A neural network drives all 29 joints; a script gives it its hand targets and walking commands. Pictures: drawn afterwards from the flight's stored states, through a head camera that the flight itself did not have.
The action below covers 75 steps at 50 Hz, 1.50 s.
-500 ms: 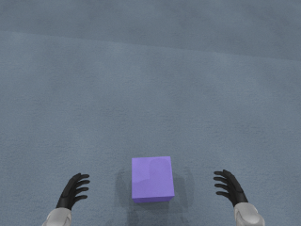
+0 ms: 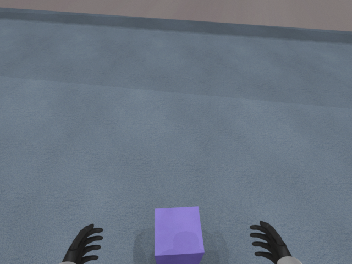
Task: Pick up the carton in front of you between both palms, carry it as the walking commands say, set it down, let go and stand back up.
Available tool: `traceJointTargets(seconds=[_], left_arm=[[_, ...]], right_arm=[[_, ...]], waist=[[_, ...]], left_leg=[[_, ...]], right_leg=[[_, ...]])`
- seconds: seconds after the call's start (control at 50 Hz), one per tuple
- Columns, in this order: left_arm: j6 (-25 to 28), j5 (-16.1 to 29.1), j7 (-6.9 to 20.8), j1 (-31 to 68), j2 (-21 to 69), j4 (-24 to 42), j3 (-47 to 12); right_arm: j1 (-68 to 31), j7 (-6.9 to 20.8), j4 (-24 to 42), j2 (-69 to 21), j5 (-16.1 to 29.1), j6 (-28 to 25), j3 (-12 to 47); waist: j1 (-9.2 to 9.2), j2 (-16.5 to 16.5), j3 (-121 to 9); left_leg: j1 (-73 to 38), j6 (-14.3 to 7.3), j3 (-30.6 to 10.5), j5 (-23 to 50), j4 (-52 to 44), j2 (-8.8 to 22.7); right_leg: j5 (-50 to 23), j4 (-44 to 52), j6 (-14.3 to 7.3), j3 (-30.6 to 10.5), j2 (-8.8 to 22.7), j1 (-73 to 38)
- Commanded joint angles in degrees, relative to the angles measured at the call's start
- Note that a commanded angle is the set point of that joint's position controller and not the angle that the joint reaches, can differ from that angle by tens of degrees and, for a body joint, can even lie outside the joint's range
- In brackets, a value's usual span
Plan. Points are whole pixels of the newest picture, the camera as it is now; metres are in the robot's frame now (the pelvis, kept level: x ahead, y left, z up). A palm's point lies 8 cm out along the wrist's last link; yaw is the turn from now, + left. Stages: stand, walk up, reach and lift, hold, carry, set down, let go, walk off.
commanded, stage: let go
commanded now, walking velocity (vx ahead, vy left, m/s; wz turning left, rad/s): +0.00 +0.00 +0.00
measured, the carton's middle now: (177, 237) +0.37 -0.02 -0.65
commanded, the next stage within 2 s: stand in 0.04 s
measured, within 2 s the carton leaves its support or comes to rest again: neither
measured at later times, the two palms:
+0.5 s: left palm out of the picture +0.13 +0.25 -0.12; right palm out of the picture +0.12 -0.26 -0.11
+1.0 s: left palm out of the picture +0.05 +0.25 -0.14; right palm out of the picture +0.03 -0.24 -0.14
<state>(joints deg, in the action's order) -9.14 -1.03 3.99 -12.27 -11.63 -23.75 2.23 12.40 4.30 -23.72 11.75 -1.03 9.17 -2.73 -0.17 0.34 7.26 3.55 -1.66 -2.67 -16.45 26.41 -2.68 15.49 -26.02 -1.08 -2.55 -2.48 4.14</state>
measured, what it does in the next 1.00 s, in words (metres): stands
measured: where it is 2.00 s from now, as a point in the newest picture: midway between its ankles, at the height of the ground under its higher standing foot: outside the picture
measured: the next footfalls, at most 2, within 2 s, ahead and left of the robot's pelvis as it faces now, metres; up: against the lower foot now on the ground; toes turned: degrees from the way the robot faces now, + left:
none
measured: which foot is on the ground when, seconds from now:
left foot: down 0.00-1.00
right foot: down 0.00-1.00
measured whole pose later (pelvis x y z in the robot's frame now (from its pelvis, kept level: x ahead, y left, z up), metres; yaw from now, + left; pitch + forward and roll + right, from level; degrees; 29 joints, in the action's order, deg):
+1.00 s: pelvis +0.04 +0.00 -0.01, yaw -2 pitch +0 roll +0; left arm 0.1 -0.8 -2.2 -20.6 -13.1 -56.6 -1.6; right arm 21.8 -2.4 -54.6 13.1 -0.8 -0.1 1.7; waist 0.2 0.0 -1.5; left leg 8.1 -1.9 0.2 -21.3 29.3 -1.7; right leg 20.2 -29.8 -1.0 -3.2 -2.4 9.7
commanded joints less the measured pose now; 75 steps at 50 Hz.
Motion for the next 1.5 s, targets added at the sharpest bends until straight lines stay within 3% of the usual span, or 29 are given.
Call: traceJointTargets(seconds=[0.0,0.02,0.04,0.06,0.12,0.18,0.22,0.48,1.1,1.48], left_arm=[[0.84,0.11,-0.02,2.80,-5.36,5.70,1.68],[-2.37,-1.17,-1.56,5.08,-6.48,8.70,1.80],[5.79,-1.44,-3.71,-1.60,-9.71,-4.06,1.88],[8.47,-1.97,-4.85,-3.23,-10.66,-4.67,1.76],[12.73,-1.54,-4.85,-1.11,-7.99,-7.47,0.95],[14.16,-1.13,-4.29,-1.26,-8.46,-10.29,0.62],[14.24,-0.92,-4.38,-2.73,-9.22,-12.04,0.50],[12.20,-0.04,-5.48,-8.41,-9.90,-18.42,-0.87],[9.16,0.39,-6.53,-12.09,-5.51,-35.93,-3.52],[8.87,0.51,-6.82,-12.78,-2.01,-42.15,-4.70]], right_arm=[[-2.69,-0.17,5.81,5.56,-0.16,-0.81,-1.85],[0.57,-1.18,2.10,6.14,0.66,-2.60,-2.23],[1.27,-4.02,-4.33,8.92,-2.18,-7.03,-1.13],[2.17,-5.22,-4.00,9.73,-3.00,-8.83,-1.64],[1.51,-5.27,-7.46,8.39,-1.81,-12.31,-1.00],[1.80,-4.81,-9.93,8.30,-1.01,-13.96,-0.47],[2.88,-5.01,-11.15,8.94,-0.87,-13.98,-0.38],[9.17,-6.11,-16.36,10.29,0.02,-11.94,1.18],[13.87,-7.07,-33.98,5.58,0.21,-9.43,4.13],[15.07,-7.24,-40.20,2.14,0.22,-9.61,5.12]], waist=[[0.06,-0.28,-2.79],[0.44,2.88,-6.62],[0.02,-1.50,-2.93],[0.38,-2.81,0.21],[0.56,-1.08,-5.38],[0.31,-0.42,-12.73],[0.29,0.02,-13.25],[0.52,0.10,-10.95],[0.38,-0.26,-3.07],[0.39,-0.23,-1.11]], left_leg=[[2.83,1.84,0.43,9.33,-4.86,2.14],[2.54,2.18,0.63,9.65,-2.97,0.98],[8.65,2.94,-2.28,-6.91,-5.03,6.72],[10.27,2.91,-4.38,-10.96,-5.80,7.44],[10.25,1.72,-5.86,-3.57,-3.83,8.18],[7.81,1.20,-5.79,8.25,-1.32,8.22],[7.33,1.14,-5.41,13.35,-0.13,8.12],[7.80,0.13,-3.52,23.34,3.13,7.70],[5.14,-1.17,-2.45,14.92,-1.99,7.35],[6.53,-1.52,-2.56,10.97,-4.17,7.32]], right_leg=[[-8.61,3.51,1.06,1.10,1.02,-0.76],[-11.34,2.09,0.76,0.85,0.76,-3.26],[7.39,5.75,2.65,-3.25,6.88,9.43],[13.11,7.10,2.44,-5.55,7.35,12.71],[3.64,4.09,1.51,-6.82,7.38,11.55],[-9.58,0.78,0.67,-6.94,7.58,7.55],[-13.97,-0.32,0.46,-6.74,7.42,7.86],[-19.84,-3.50,-0.62,-5.57,6.27,9.08],[-14.17,0.95,-1.32,-5.39,6.13,7.33],[-9.67,2.43,-0.83,-5.17,6.11,8.19]])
